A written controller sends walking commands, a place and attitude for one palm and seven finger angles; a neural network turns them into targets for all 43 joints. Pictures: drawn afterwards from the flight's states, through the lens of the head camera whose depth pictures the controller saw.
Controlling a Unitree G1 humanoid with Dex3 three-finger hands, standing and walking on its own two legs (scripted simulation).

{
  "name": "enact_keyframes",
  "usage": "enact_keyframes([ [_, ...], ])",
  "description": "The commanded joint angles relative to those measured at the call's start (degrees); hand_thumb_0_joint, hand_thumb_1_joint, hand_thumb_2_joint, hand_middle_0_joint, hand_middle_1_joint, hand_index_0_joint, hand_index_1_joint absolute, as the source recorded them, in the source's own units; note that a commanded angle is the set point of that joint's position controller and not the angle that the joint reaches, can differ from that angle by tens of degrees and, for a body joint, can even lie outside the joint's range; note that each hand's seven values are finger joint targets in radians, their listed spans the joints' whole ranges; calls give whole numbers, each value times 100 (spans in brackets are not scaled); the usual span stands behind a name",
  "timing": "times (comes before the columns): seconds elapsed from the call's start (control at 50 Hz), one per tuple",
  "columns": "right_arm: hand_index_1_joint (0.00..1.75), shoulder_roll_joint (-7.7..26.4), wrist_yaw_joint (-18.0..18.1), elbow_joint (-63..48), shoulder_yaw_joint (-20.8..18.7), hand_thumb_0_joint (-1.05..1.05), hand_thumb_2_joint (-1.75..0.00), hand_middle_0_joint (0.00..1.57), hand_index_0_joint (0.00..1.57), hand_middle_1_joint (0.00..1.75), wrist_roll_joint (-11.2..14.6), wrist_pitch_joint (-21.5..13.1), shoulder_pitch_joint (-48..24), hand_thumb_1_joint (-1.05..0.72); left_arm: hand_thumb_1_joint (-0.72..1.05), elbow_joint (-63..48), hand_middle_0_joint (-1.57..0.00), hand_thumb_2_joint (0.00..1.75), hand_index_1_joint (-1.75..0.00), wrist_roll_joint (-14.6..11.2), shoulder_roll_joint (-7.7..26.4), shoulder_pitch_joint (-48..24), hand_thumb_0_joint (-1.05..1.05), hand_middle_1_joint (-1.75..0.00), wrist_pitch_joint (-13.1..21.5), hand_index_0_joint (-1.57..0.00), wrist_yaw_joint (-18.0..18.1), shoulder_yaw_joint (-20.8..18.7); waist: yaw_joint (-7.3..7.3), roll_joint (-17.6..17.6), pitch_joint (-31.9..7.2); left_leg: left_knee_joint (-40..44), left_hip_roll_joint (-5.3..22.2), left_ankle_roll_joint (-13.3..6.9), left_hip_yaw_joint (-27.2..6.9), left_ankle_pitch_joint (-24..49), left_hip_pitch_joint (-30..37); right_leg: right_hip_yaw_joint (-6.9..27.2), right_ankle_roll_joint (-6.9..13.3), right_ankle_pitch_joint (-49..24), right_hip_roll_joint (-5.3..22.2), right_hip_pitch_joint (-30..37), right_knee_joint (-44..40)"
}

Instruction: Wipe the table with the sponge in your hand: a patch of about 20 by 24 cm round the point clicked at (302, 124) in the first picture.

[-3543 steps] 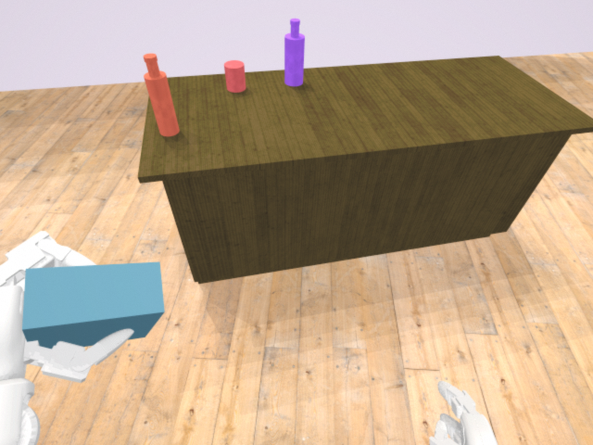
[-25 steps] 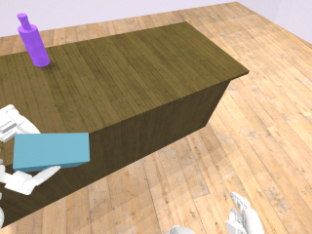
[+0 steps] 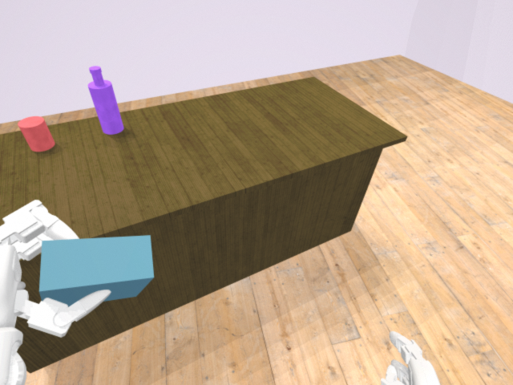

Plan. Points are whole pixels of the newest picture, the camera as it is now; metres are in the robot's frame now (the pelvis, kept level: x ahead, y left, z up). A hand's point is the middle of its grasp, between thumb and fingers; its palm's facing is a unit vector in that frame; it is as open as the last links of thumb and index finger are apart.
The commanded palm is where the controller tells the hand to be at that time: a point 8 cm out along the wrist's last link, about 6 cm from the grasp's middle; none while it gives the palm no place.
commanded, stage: stop stepping back and stand still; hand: left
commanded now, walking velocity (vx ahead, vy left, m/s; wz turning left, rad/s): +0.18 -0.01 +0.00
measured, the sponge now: (111, 271) +0.23 +0.19 +0.14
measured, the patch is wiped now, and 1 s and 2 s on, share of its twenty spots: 0.95 0.95 0.95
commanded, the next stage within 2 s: stand and wait in 0.30 s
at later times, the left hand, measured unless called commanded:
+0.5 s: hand (56, 278) +0.20 +0.23 +0.17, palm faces +0.42 -0.83 -0.36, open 9.4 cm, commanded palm +0.14 +0.28 +0.19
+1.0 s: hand (36, 277) +0.20 +0.26 +0.17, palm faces +0.42 -0.83 -0.37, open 9.4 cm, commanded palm +0.15 +0.29 +0.19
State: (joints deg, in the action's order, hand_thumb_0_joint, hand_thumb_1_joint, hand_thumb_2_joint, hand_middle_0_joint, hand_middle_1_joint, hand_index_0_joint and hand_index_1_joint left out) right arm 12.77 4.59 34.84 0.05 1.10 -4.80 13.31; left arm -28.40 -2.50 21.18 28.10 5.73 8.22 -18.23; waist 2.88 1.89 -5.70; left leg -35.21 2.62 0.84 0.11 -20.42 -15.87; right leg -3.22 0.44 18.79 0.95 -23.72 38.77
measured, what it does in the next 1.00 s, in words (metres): stands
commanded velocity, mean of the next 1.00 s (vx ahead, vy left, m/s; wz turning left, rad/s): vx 0.02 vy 0.00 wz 0.00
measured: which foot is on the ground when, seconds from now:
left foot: down 0.00-1.00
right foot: down 0.00-1.00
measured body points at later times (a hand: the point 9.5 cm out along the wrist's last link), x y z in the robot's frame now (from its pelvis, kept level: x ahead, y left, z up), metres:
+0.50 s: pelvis +0.00 -0.01 +0.01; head -0.02 -0.01 +0.46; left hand +0.17 +0.27 +0.19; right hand +0.16 -0.23 -0.09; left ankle -0.01 +0.12 -0.71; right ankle +0.04 -0.09 -0.72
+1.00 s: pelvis +0.00 +0.01 +0.02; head -0.01 +0.01 +0.47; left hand +0.17 +0.30 +0.19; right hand +0.19 -0.21 -0.06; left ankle -0.01 +0.12 -0.72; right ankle +0.04 -0.09 -0.72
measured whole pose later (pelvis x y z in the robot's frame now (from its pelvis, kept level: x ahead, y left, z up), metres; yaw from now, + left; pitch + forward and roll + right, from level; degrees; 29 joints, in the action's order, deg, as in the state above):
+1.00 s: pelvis +0.00 +0.01 +0.02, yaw +2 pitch +0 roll -1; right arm 11.7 3.6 33.9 1.4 0.4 -4.3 10.0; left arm -25.9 -2.3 19.6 27.6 5.4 9.3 -16.6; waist -0.4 -1.0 -1.6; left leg -27.3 0.8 -0.2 0.7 -15.1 -12.5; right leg -2.7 1.7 9.5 -1.6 -14.8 23.9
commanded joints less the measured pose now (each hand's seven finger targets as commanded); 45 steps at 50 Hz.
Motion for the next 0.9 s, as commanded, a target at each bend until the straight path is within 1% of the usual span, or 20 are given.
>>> enact_keyframes([
  [0.0,30,692,-12,-752,-104,0,-90,20,20,30,-13,-391,-727,-90,10,-1122,-120,130,-160,2,878,-420,0,-160,290,-120,131,-748,-324,-1159,611,1438,834,-761,-1047,-976,-1271,-48,-100,-92,-157,1098,-604],
  [0.02,30,709,-13,-763,-134,0,-90,20,20,30,-10,-427,-764,-90,10,-1112,-120,130,-160,25,851,-717,0,-160,299,-120,103,-666,-293,-683,625,897,499,-608,-606,-1078,-1417,101,-38,-148,-90,1384,-1121],
  [0.04,30,746,7,-733,-214,0,-90,20,20,30,-27,-435,-722,-90,10,-860,-120,130,-160,46,854,-806,0,-160,332,-120,94,-643,-293,262,592,-48,64,-449,-173,-1234,-1584,839,156,560,293,1322,-1697],
  [0.06,30,715,-8,-728,-271,0,-90,20,20,30,-32,-396,-610,-90,10,-655,-120,130,-160,50,846,-783,0,-160,341,-120,73,-607,-241,1238,478,-1267,-284,-325,168,-1123,-1455,2115,504,1741,1063,838,-2449],
  [0.08,30,680,-29,-673,-274,0,-90,20,20,30,-2,-384,-599,-90,10,-772,-120,130,-160,33,840,-1047,0,-160,395,-120,46,-525,-210,1452,318,-2184,-246,-308,23,-764,-1262,2946,803,1928,1642,516,-3008],
  [0.1,30,656,-49,-610,-210,0,-90,20,20,30,-31,-385,-616,-90,10,-882,-120,130,-160,45,840,-1357,0,-160,457,-120,0,-444,-93,938,292,-2328,-67,-316,-143,-550,-1039,2766,923,1563,1717,239,-2936],
  [0.14,30,506,-49,-627,-110,0,-90,20,20,30,-65,-360,-710,-90,10,-1058,-120,130,-160,38,870,-1540,0,-160,452,-120,0,-402,-23,262,332,-831,245,-432,-241,-532,13,1787,780,1293,1546,-488,-2325],
  [0.16,30,529,-11,-600,-79,0,-90,20,20,30,-97,-344,-648,-90,10,-1001,-120,130,-160,24,814,-1372,0,-160,424,-120,44,-384,8,32,304,66,125,-424,-92,-417,477,1302,605,1533,1198,-664,-1859],
  [0.18,30,632,32,-659,-94,0,-90,20,20,30,-138,-330,-699,-90,10,-1111,-120,130,-160,14,771,-1274,0,-160,417,-120,85,-360,-25,-791,325,915,122,-467,-325,-928,499,905,420,1729,667,-669,-1155],
  [0.2,30,748,42,-731,-114,0,-90,20,20,30,-159,-346,-741,-90,10,-1219,-120,130,-160,-14,760,-1186,0,-160,424,-120,150,-420,-108,-1818,430,1930,806,-722,-1573,-1923,264,409,143,1302,15,-701,-105],
  [0.22,30,743,55,-878,-154,0,-90,20,20,30,-81,-367,-722,-90,10,-1338,-120,130,-160,24,917,-1126,0,-160,385,-120,219,-568,-190,-2015,189,2447,1460,-960,-2321,-2180,119,2,-94,697,-247,-420,1012],
  [0.26,30,506,-43,-753,-89,0,-90,20,20,30,-44,-444,-782,-90,10,-1225,-120,130,-160,80,863,-1074,0,-160,287,-120,186,-529,-158,-1467,601,2492,1289,-987,-2009,-1988,-703,348,-139,618,-26,-196,1352],
  [0.32,30,582,-87,-687,-21,0,-90,20,20,30,-44,-531,-849,-90,10,-1035,-120,130,-160,68,844,-679,0,-160,267,-120,181,-609,-328,-738,497,1320,703,-596,-825,-370,-888,79,-151,-360,-120,1249,-1150],
  [0.34,30,598,-91,-700,-63,0,-90,20,20,30,-73,-529,-888,-90,10,-999,-120,130,-160,67,853,-709,0,-160,321,-120,129,-597,-304,-229,523,699,398,-443,-500,-80,-1003,462,-29,-765,111,1412,-1713],
  [0.36,30,595,-110,-714,-103,0,-90,20,20,30,-84,-509,-847,-90,10,-896,-120,130,-160,51,901,-684,0,-160,364,-120,95,-660,-218,216,375,78,34,-293,-190,93,-920,1219,232,-954,605,1258,-1975],
  [0.4,30,495,-157,-629,-190,0,-90,20,20,30,-30,-439,-666,-90,10,-912,-120,130,-160,-5,875,-588,0,-160,375,-120,105,-643,-187,792,-12,-912,-134,-169,-118,21,-571,2348,590,53,1417,924,-2658],
  [0.46,30,433,-156,-662,-114,0,-90,20,20,30,-50,-355,-731,-90,10,-1152,-120,130,-160,-28,960,-565,0,-160,453,-120,119,-730,-171,102,-96,-220,64,-225,-292,90,-389,1848,676,-925,1433,1148,-2265],
  [0.52,30,571,-47,-750,-150,0,-90,20,20,30,-86,-320,-809,-90,10,-1061,-120,130,-160,-50,839,-314,0,-160,457,-120,176,-674,-227,-529,-99,1196,238,-268,-463,1170,382,995,200,-881,594,1048,-1688],
  [0.56,30,619,-27,-829,-155,0,-90,20,20,30,-61,-304,-847,-90,10,-1104,-120,130,-160,-6,830,-449,0,-160,422,-120,199,-625,-247,-562,-74,1088,361,-341,-554,1782,324,735,33,-1560,227,1200,-1446],
  [0.88,30,607,-23,-968,-150,0,-90,20,20,30,-73,-220,-923,-90,10,-1026,-120,130,-160,-38,739,-450,0,-160,346,-120,202,-492,-284,-503,-116,1249,198,-188,-434,1411,141,770,36,-1543,264,1441,-1798],
])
